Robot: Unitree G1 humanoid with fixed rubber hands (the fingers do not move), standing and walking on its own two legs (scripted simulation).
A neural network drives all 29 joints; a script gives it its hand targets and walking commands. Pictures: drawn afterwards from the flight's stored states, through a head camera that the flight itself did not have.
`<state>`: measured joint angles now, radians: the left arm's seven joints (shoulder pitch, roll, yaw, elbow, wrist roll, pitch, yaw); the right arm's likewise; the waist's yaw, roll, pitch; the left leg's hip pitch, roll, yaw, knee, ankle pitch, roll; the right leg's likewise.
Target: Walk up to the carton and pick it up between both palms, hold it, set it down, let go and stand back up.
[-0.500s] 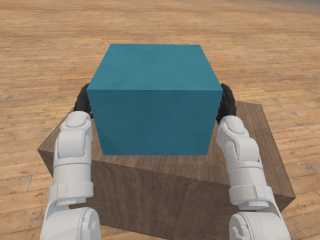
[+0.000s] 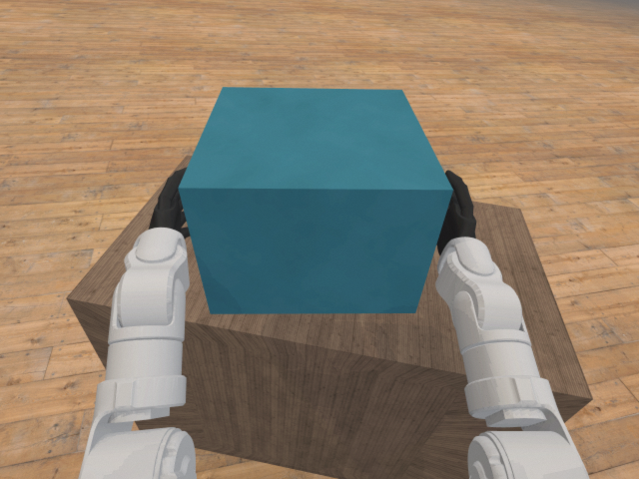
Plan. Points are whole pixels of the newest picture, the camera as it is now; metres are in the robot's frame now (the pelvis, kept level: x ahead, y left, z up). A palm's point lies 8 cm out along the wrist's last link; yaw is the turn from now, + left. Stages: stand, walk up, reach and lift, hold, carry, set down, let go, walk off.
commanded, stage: hold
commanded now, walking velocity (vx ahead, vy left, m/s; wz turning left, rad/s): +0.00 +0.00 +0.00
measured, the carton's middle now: (313, 193) +0.42 +0.01 +0.17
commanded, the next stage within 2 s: none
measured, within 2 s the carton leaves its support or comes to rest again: neither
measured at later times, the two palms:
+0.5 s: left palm (169, 235) +0.34 +0.17 +0.17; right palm (461, 238) +0.34 -0.17 +0.18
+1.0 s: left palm (165, 230) +0.34 +0.18 +0.17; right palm (458, 237) +0.34 -0.16 +0.18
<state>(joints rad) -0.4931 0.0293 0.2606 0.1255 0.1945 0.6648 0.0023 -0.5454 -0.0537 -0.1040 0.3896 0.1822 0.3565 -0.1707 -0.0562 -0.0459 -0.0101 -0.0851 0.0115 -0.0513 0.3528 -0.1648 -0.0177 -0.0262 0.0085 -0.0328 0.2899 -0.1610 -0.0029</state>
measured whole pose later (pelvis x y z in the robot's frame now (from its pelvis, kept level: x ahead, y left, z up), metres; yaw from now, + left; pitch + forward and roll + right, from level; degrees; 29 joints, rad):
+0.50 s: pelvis +0.00 -0.01 +0.00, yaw +0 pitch -6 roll -1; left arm -0.44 0.01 0.27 0.01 0.19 0.71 -0.01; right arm -0.49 -0.04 -0.08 0.24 0.19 0.43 -0.20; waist -0.06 -0.03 -0.02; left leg -0.08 0.02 -0.06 0.32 -0.15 -0.03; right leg -0.02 0.02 -0.04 0.28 -0.16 -0.01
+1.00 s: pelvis -0.01 -0.01 +0.00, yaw +0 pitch -7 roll +0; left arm -0.56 0.04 0.32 0.21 0.23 0.65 -0.03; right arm -0.60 -0.01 -0.14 0.43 0.12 0.37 -0.18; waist -0.05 -0.03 -0.01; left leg -0.07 0.02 -0.05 0.32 -0.13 -0.03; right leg -0.03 0.01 -0.04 0.30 -0.15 -0.02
